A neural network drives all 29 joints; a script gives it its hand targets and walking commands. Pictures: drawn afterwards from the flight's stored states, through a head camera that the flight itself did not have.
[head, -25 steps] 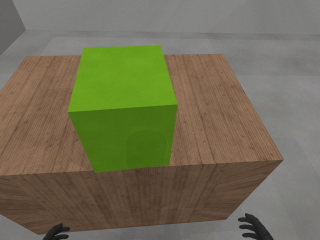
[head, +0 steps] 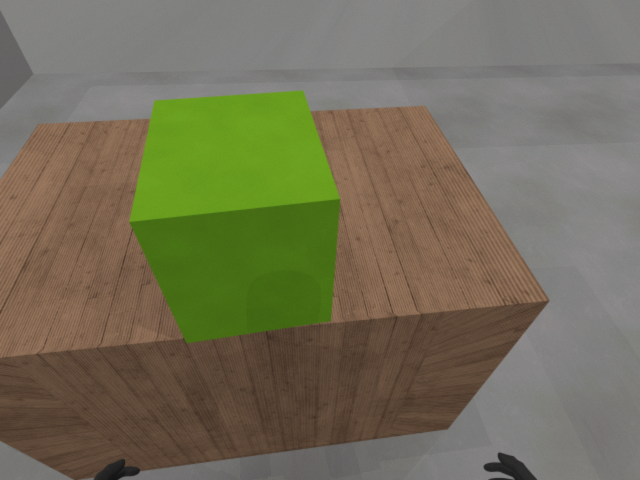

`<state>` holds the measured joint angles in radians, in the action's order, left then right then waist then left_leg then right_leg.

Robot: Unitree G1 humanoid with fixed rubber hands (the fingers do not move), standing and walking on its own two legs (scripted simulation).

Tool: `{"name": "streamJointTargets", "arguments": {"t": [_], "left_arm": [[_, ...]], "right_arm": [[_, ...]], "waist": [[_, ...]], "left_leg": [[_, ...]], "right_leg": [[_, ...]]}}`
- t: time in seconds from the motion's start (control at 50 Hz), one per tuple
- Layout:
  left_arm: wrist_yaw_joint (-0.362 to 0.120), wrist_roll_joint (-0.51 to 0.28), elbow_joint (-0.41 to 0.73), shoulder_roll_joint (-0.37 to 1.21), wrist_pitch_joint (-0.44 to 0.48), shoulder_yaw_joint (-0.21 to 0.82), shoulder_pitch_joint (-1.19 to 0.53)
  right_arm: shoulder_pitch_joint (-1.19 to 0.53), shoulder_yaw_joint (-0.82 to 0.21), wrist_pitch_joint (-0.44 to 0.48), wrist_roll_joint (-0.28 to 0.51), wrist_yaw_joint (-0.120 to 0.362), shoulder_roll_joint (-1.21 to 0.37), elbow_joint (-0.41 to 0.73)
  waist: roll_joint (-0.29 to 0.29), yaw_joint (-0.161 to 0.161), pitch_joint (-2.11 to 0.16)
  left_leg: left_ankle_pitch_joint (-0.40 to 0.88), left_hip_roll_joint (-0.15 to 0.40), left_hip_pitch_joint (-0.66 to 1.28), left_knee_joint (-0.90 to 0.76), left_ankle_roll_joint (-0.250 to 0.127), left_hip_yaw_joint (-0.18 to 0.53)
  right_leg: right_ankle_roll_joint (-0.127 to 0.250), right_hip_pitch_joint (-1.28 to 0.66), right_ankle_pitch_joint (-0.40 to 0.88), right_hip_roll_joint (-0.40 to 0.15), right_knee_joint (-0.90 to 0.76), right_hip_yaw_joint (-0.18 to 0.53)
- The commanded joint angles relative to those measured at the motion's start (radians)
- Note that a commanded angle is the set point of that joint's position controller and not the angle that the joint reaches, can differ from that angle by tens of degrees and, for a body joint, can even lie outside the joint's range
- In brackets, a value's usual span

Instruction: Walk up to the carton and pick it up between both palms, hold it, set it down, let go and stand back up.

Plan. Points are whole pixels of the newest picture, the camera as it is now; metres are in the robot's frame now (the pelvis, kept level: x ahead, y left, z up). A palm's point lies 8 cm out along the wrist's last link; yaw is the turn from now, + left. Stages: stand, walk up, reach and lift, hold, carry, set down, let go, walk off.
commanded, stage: walk up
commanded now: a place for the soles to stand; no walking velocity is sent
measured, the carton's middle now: (245, 214) +0.50 +0.10 +0.05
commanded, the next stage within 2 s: none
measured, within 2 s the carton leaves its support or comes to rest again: neither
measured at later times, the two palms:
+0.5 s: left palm out of the picture +0.09 +0.34 -0.09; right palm out of the picture +0.11 -0.24 -0.09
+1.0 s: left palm (70, 479) +0.17 +0.31 -0.09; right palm out of the picture +0.03 -0.20 -0.11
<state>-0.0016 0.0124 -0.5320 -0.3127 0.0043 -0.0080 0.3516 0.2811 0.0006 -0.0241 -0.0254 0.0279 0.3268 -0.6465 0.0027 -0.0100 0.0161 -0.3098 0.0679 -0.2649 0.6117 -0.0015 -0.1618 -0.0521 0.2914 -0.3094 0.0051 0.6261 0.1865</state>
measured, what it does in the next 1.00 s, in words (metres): steps on the spot: right foot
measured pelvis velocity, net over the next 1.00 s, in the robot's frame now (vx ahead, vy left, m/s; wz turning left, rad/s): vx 0.04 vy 0.06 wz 0.07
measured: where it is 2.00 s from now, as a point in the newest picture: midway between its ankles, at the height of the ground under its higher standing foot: outside the picture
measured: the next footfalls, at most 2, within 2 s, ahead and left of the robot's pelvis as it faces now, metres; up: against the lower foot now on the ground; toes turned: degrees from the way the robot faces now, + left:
right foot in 1.00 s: +0.09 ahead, -0.04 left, +0.00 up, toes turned +5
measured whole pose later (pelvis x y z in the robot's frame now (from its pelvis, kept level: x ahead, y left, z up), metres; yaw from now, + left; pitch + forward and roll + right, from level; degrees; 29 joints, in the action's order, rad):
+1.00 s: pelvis +0.04 +0.06 +0.00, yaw +4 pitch -2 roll +0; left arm 0.02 0.01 -0.67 -0.26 -0.04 -0.01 0.18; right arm 0.51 0.00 -0.01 -0.03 -0.03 0.25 -0.69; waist 0.02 -0.06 0.07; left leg -0.32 -0.10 -0.21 0.56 -0.10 -0.03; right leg 0.03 0.27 -0.29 0.01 0.60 -0.03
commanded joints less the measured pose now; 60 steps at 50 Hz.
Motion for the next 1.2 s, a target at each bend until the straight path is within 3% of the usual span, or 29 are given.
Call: {"name": "streamJointTargets", "arguments": {"t": [0.0, 0.06, 0.14, 0.2, 0.26, 0.3, 0.34, 0.4, 0.42, 0.44, 0.46, 0.48, 0.52, 0.54, 0.58, 0.62, 0.64, 0.68, 0.72, 0.78, 0.86, 0.94, 0.98, 1.0, 1.02, 1.06, 1.1, 1.14, 1.18], "left_arm": [[0.003, -0.001, 0.076, -0.121, 0.009, -0.045, -0.012], [0.008, 0.006, 0.073, -0.1, 0.006, -0.048, 0.008], [0.007, 0.0, 0.073, -0.116, 0.013, -0.052, -0.001], [0.015, 0.003, 0.072, -0.13, 0.013, -0.05, -0.012], [0.036, 0.013, 0.037, -0.204, 0.016, -0.081, 0.082], [0.047, 0.011, 0.018, -0.255, 0.009, -0.1, 0.1], [0.047, 0.02, 0.011, -0.226, 0.002, -0.096, 0.053], [0.038, 0.016, 0.033, -0.175, 0.003, -0.074, -0.032], [0.033, 0.015, 0.033, -0.111, 0.003, -0.061, -0.027], [0.041, 0.023, 0.06, -0.041, 0.002, -0.04, -0.02], [0.056, 0.032, 0.055, -0.107, -0.011, -0.058, -0.016], [0.061, 0.02, 0.057, -0.122, -0.017, -0.068, -0.031], [0.059, 0.025, 0.031, -0.083, -0.011, -0.057, -0.016], [0.05, 0.032, -0.015, -0.08, -0.004, -0.048, 0.031], [0.028, 0.044, -0.009, -0.058, -0.004, -0.043, 0.005], [0.021, 0.041, -0.006, -0.028, -0.016, -0.033, -0.048], [0.023, 0.036, -0.013, -0.029, -0.023, -0.031, -0.061], [0.018, 0.033, -0.031, -0.042, -0.044, -0.034, -0.068], [0.024, 0.025, -0.03, -0.044, -0.049, -0.039, -0.138], [0.025, 0.022, -0.04, -0.061, -0.055, -0.041, -0.196], [0.021, 0.002, -0.056, -0.057, -0.051, -0.034, -0.19], [0.026, -0.006, -0.085, -0.008, -0.013, -0.017, -0.148], [0.035, 0.018, -0.125, -0.09, 0.001, -0.042, -0.044], [0.037, 0.018, -0.124, -0.083, 0.002, -0.043, -0.012], [0.039, 0.01, -0.122, -0.106, -0.003, -0.042, -0.075], [0.032, 0.007, -0.12, -0.062, -0.004, -0.021, -0.151], [0.025, 0.008, -0.091, -0.053, -0.01, -0.011, -0.203], [0.021, -0.004, -0.099, -0.055, -0.004, -0.003, -0.171], [0.017, -0.007, -0.123, -0.098, -0.009, -0.013, -0.133]], "right_arm": [[-0.022, 0.04, 0.024, 0.005, -0.005, 0.123, 0.077], [-0.026, 0.045, 0.009, 0.001, -0.009, 0.14, 0.078], [-0.035, 0.04, 0.01, -0.004, -0.004, 0.135, 0.091], [-0.014, 0.045, 0.006, 0.002, -0.009, 0.125, 0.093], [-0.044, 0.055, -0.011, -0.023, 0.015, 0.143, 0.11], [-0.043, 0.046, -0.009, -0.018, 0.017, 0.096, 0.124], [-0.002, 0.046, 0.0, -0.027, 0.019, 0.09, 0.132], [0.121, 0.059, 0.023, -0.022, 0.01, 0.096, 0.086], [0.185, 0.071, 0.03, -0.015, 0.007, 0.129, 0.065], [0.232, 0.101, 0.028, -0.011, -0.003, 0.237, 0.045], [0.19, 0.106, 0.012, -0.009, -0.004, 0.244, 0.046], [0.178, 0.1, 0.007, -0.006, -0.008, 0.232, 0.047], [0.15, 0.072, 0.007, -0.008, -0.023, 0.136, 0.037], [0.169, 0.071, 0.013, -0.018, -0.031, 0.116, 0.026], [0.216, 0.058, 0.017, -0.017, -0.033, 0.107, -0.001], [0.255, 0.049, 0.027, -0.012, -0.037, 0.088, -0.032], [0.222, 0.051, 0.022, -0.01, -0.038, 0.101, -0.027], [0.242, 0.049, 0.013, 0.0, -0.041, 0.081, -0.015], [0.237, 0.056, 0.019, -0.003, -0.049, 0.105, -0.007], [0.318, 0.043, 0.019, 0.003, -0.06, 0.045, -0.012], [0.265, 0.048, 0.026, -0.013, -0.069, 0.094, 0.025], [0.241, 0.038, 0.034, 0.001, -0.06, 0.067, 0.012], [0.231, 0.029, 0.045, 0.012, -0.057, 0.037, 0.037], [0.204, 0.031, 0.047, 0.016, -0.057, 0.014, 0.057], [0.204, 0.026, 0.041, 0.017, -0.064, 0.014, 0.059], [0.228, 0.037, 0.032, -0.008, -0.059, 0.022, 0.048], [0.247, 0.033, 0.032, -0.009, -0.044, 0.001, 0.039], [0.2, 0.053, 0.044, 0.0, -0.042, 0.047, 0.039], [0.165, 0.065, 0.043, 0.004, -0.05, 0.043, 0.041]], "waist": [[0.003, -0.003, -0.015], [-0.056, 0.027, -0.002], [-0.084, 0.007, 0.012], [-0.017, -0.009, 0.009], [0.087, 0.019, 0.026], [0.18, 0.029, 0.078], [0.184, 0.006, 0.079], [0.207, -0.053, 0.008], [0.007, -0.085, -0.041], [-0.228, -0.104, -0.029], [-0.094, -0.083, -0.043], [-0.101, -0.076, 0.031], [-0.083, -0.04, 0.105], [-0.023, -0.018, 0.027], [-0.08, -0.023, 0.011], [-0.108, -0.027, 0.007], [-0.11, -0.012, 0.057], [-0.135, -0.022, 0.047], [-0.189, -0.035, 0.063], [-0.144, -0.066, 0.082], [-0.083, -0.041, 0.075], [-0.047, 0.011, 0.034], [0.035, 0.049, -0.045], [0.058, 0.077, -0.1], [0.132, 0.038, -0.073], [0.141, 0.006, -0.04], [0.115, -0.025, 0.037], [0.112, -0.004, 0.089], [0.143, 0.009, 0.057]], "left_leg": [[-0.047, 0.077, 0.077, -0.142, -0.062, 0.123], [-0.076, 0.125, -0.022, -0.189, -0.091, 0.158], [-0.063, 0.082, 0.019, -0.141, -0.057, 0.105], [-0.076, 0.086, 0.03, -0.119, -0.065, 0.099], [-0.136, -0.034, -0.118, 0.108, -0.024, 0.095], [-0.185, -0.04, -0.177, 0.172, -0.019, 0.129], [-0.215, -0.022, -0.217, 0.124, -0.016, 0.164], [0.022, -0.028, 0.088, -0.147, -0.038, 0.137], [-0.002, 0.058, 0.264, -0.257, -0.037, 0.284], [0.045, 0.226, 0.319, -0.329, -0.099, 0.547], [0.043, 0.322, 0.254, -0.329, -0.172, 0.643], [0.085, 0.331, 0.172, -0.331, -0.206, 0.647], [0.478, 0.193, 0.191, -0.267, -0.194, 0.392], [0.654, 0.145, 0.289, -0.225, -0.088, 0.334], [0.834, 0.083, 0.293, -0.201, -0.044, 0.273], [0.763, 0.11, 0.274, -0.219, -0.074, 0.322], [0.705, 0.059, 0.167, -0.239, -0.058, 0.238], [0.486, 0.055, 0.118, -0.283, -0.017, 0.29], [0.451, 0.065, 0.088, -0.258, -0.041, 0.299], [0.413, 0.083, 0.107, -0.261, -0.035, 0.377], [0.154, 0.12, 0.038, -0.269, -0.071, 0.463], [0.354, 0.104, -0.032, -0.167, -0.068, 0.439], [0.338, 0.028, -0.192, 0.0, 0.001, 0.412], [0.219, -0.064, -0.199, 0.141, 0.055, 0.307], [-0.08, -0.076, -0.135, 0.17, 0.062, 0.244], [-0.216, -0.059, -0.035, 0.134, 0.012, 0.244], [-0.147, -0.091, 0.034, -0.014, -0.004, 0.223], [0.148, -0.071, 0.094, -0.103, -0.003, 0.213], [0.183, -0.076, 0.091, -0.083, -0.012, 0.172]], "right_leg": [[0.084, 0.097, 0.09, -0.002, -0.083, 0.013], [0.074, 0.024, 0.049, 0.017, -0.027, -0.041], [0.089, 0.079, 0.136, -0.003, -0.047, 0.02], [0.09, 0.109, 0.118, -0.01, -0.053, 0.023], [0.2, 0.061, -0.16, -0.148, -0.2, 0.328], [0.253, 0.067, -0.204, -0.224, -0.262, 0.415], [0.273, 0.021, -0.125, -0.258, -0.229, 0.398], [0.171, 0.136, 0.059, -0.147, -0.085, 0.139], [0.111, 0.251, -0.032, -0.036, 0.129, 0.002], [0.051, 0.435, -0.255, 0.085, 0.332, -0.102], [0.033, 0.423, -0.322, 0.035, 0.407, -0.082], [0.034, 0.411, -0.34, 0.024, 0.444, -0.069], [0.033, 0.397, -0.245, -0.004, 0.435, -0.101], [0.029, 0.389, -0.153, -0.038, 0.428, -0.118], [0.036, 0.351, -0.04, -0.01, 0.378, -0.191], [0.035, 0.297, -0.021, 0.002, 0.301, -0.199], [0.036, 0.233, 0.05, -0.01, 0.263, -0.229], [0.04, 0.193, 0.054, -0.003, 0.245, -0.217], [0.048, 0.155, 0.05, -0.018, 0.199, -0.225], [0.06, 0.159, 0.028, -0.021, 0.144, -0.221], [0.078, 0.076, -0.062, -0.021, 0.07, -0.194], [0.12, -0.149, 0.15, -0.046, -0.16, -0.159], [0.187, -0.391, 0.341, -0.181, -0.143, 0.02], [0.276, -0.423, 0.511, -0.285, -0.164, 0.09], [0.333, -0.276, 0.529, -0.364, -0.187, 0.111], [0.325, -0.11, 0.377, -0.345, -0.255, 0.113], [0.257, 0.02, 0.165, -0.246, -0.274, -0.008], [0.175, 0.03, 0.292, -0.151, -0.224, -0.116], [0.121, 0.002, 0.407, -0.135, -0.175, -0.134]]}}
